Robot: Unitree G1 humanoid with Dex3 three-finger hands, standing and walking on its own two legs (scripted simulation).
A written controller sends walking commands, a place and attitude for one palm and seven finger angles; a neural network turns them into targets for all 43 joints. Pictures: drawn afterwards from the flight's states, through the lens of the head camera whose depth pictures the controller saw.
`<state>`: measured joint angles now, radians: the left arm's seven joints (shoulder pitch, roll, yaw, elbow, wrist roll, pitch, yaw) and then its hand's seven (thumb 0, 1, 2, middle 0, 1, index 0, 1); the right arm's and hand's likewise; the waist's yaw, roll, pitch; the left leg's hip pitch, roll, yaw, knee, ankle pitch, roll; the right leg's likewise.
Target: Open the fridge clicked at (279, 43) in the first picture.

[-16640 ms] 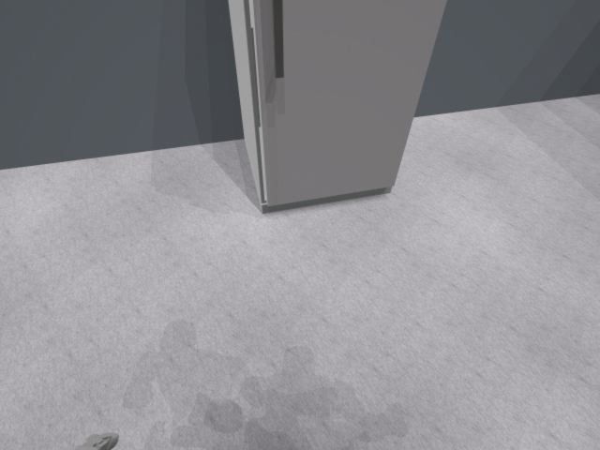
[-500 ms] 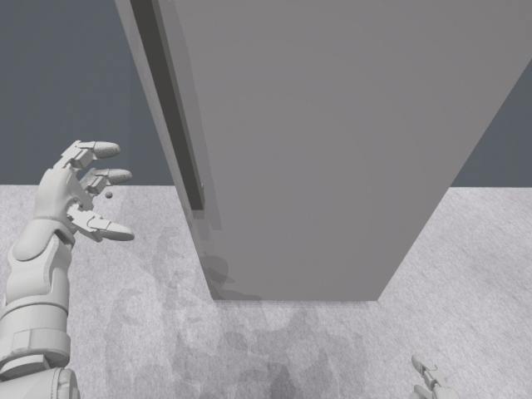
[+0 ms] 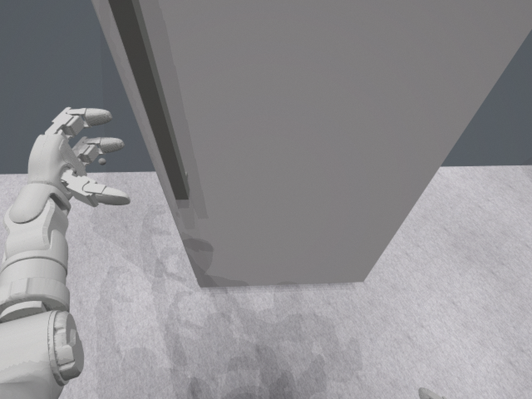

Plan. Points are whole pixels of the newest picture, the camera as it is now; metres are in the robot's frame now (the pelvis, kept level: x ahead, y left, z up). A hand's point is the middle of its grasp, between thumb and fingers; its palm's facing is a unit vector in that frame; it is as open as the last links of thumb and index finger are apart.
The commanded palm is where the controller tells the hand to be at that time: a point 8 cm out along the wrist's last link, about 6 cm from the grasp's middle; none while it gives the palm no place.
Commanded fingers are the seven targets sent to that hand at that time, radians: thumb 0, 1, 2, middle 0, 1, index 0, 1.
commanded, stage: move the hooked fingers beside the handle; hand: left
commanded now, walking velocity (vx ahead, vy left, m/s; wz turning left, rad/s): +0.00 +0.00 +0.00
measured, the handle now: (154, 85) +0.52 +0.17 +0.19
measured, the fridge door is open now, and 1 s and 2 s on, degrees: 0 0 0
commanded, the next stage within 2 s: feel for the door with the fingertips in 1.02 s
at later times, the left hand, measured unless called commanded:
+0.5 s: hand (121, 146) +0.46 +0.23 +0.12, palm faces +0.03 -1.00 +0.00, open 14.0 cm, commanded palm +0.43 +0.28 +0.12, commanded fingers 0.00 -0.50 0.30 -0.30 -1.20 -0.30 -1.20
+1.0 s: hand (124, 149) +0.45 +0.22 +0.12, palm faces +0.04 -1.00 -0.01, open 14.0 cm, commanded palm +0.42 +0.28 +0.12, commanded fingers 0.00 -0.50 0.30 -0.30 -1.20 -0.30 -1.20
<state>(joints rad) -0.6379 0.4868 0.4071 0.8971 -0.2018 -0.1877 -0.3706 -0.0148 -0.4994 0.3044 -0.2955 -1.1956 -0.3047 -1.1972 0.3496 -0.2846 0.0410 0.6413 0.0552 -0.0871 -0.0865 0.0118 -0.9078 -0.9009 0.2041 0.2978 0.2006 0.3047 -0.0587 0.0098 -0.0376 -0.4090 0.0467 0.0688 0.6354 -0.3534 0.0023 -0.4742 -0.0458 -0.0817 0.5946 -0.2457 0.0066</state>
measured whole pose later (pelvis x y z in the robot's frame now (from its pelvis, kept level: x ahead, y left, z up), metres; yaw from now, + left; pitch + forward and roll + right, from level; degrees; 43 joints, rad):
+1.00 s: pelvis +0.01 +0.00 +0.00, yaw +0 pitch +10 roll -1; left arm -0.74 0.47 0.38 0.99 -0.16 -0.23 -0.31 -0.01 -0.50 0.30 -0.30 -1.20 -0.31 -1.20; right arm 0.33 -0.28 0.04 0.61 0.05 -0.02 -0.06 0.01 -0.91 -0.90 0.20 0.30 0.20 0.30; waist -0.07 0.01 -0.06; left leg -0.47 0.05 0.06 0.67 -0.37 0.00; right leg -0.53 -0.04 -0.08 0.63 -0.27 0.00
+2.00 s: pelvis -0.01 +0.00 -0.01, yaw +0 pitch +10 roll -1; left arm -0.84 0.45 0.35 1.08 -0.14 -0.26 -0.24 -0.01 -0.50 0.30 -0.30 -1.20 -0.30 -1.20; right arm 0.37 -0.28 0.04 0.65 0.04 -0.03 -0.06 0.01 -0.91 -0.90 0.20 0.30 0.20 0.30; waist -0.09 0.01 -0.05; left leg -0.50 0.05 0.06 0.69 -0.37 0.00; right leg -0.56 -0.04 -0.08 0.64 -0.26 0.00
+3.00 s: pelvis +0.01 +0.00 -0.01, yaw +0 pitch +10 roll -1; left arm -0.79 0.37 0.31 0.99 -0.14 -0.25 -0.19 -0.01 -0.50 0.30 -0.30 -1.20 -0.30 -1.20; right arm 0.35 -0.26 0.03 0.63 0.03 -0.02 -0.04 0.01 -0.91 -0.90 0.20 0.30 0.20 0.30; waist -0.08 0.02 -0.06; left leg -0.49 0.05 0.06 0.69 -0.38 0.00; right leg -0.55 -0.04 -0.08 0.64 -0.27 0.01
